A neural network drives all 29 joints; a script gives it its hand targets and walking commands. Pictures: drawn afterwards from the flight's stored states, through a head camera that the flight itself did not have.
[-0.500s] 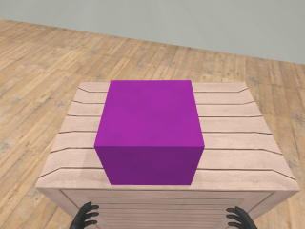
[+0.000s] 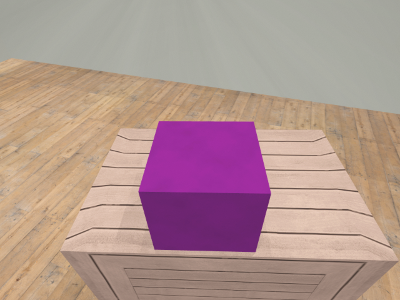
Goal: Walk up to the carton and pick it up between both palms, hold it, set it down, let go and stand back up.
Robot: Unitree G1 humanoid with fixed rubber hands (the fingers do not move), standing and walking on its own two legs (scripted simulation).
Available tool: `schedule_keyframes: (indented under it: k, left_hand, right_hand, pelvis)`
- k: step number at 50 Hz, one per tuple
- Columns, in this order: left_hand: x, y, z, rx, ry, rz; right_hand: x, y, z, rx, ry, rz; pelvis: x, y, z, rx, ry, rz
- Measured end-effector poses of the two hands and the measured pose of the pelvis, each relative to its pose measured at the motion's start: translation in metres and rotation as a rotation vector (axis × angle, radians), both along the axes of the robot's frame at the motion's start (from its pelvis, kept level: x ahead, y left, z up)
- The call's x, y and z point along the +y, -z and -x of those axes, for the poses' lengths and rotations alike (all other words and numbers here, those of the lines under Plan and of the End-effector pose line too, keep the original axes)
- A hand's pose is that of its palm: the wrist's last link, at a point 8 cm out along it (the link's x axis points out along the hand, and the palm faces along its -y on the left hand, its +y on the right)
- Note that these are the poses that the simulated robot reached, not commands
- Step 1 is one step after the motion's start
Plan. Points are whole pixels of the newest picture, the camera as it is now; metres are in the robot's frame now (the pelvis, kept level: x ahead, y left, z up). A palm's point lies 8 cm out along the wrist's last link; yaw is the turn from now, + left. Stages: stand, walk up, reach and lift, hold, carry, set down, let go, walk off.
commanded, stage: stand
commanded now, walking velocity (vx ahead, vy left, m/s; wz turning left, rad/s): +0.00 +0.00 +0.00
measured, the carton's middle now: (205, 184) +0.42 +0.02 +0.02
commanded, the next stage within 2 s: none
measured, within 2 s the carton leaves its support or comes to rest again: neither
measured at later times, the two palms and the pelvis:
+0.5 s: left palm out of the picture -0.10 +0.25 -0.13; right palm out of the picture -0.09 -0.23 -0.14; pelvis -0.08 +0.01 +0.00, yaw +0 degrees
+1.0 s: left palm out of the picture -0.10 +0.25 -0.17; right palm out of the picture -0.29 -0.22 -0.16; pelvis -0.16 +0.00 -0.03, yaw -4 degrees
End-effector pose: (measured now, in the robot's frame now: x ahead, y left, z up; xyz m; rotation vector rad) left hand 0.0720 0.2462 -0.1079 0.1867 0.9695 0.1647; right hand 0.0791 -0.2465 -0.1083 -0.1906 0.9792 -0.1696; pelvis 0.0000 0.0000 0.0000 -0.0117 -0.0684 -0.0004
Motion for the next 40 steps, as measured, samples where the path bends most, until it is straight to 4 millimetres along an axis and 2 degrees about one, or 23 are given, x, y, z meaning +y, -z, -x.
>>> schedule_keyframes:
  k: [8,19,30,37,40]
  left_hand:
    - [0.009,0.010,0.060,0.114,-0.024,-0.006]
    - [0.009,0.023,0.134,0.247,-0.041,0.006]
    - [0.000,0.026,0.199,0.358,-0.077,0.018]
    - [-0.004,0.026,0.225,0.378,-0.099,0.017]
    - [-0.002,0.032,0.231,0.369,-0.109,0.012]
  right_hand:
    - [0.006,0.012,0.062,0.121,0.015,-0.008]
    - [0.015,0.025,0.137,0.242,0.046,-0.029]
    - [0.011,0.030,0.186,0.308,0.068,-0.032]
    - [0.004,0.031,0.209,0.320,0.077,-0.023]
    - [0.003,0.033,0.224,0.325,0.071,-0.013]
  pelvis:
    - [0.006,-0.001,0.024,-0.014,-0.003,-0.004]
    - [0.011,0.001,0.059,-0.015,-0.001,-0.013]
    - [0.009,0.001,0.092,0.005,0.004,-0.017]
    - [0.004,0.001,0.118,0.011,0.013,-0.020]
    - [0.005,0.006,0.132,0.003,0.009,-0.017]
